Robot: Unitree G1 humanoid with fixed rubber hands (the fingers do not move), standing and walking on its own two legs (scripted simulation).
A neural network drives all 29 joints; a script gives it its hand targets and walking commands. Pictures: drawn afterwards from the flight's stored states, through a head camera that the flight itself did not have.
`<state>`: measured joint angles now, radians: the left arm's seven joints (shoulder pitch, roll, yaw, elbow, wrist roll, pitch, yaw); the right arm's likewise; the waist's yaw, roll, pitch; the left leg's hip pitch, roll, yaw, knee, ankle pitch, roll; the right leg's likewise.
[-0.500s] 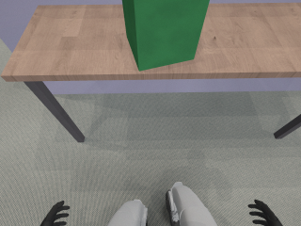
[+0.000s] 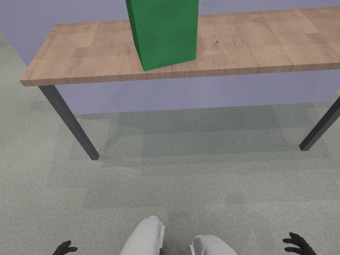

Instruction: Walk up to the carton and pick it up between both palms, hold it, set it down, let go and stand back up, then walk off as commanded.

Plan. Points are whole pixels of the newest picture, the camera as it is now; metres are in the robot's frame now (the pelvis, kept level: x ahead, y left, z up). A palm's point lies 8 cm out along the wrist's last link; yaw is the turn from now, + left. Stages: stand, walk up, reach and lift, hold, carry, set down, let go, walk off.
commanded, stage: walk off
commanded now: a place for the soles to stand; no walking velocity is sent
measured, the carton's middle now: (160, 21) +0.84 +0.08 +0.10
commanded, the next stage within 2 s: stand in 1.02 s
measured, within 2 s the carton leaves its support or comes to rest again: neither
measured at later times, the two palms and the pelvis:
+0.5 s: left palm out of the picture +0.01 +0.33 -0.06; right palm out of the picture +0.03 -0.26 -0.07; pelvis -0.05 +0.02 +0.03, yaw +3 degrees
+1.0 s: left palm out of the picture +0.01 +0.33 -0.07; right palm out of the picture +0.07 -0.26 -0.06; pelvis -0.04 +0.03 +0.04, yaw +3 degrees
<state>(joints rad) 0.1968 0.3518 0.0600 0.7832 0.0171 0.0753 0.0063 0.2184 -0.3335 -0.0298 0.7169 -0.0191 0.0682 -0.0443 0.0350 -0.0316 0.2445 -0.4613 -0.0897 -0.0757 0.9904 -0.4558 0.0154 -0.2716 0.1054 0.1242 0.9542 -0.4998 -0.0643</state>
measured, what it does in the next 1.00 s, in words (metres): steps on the spot: left foot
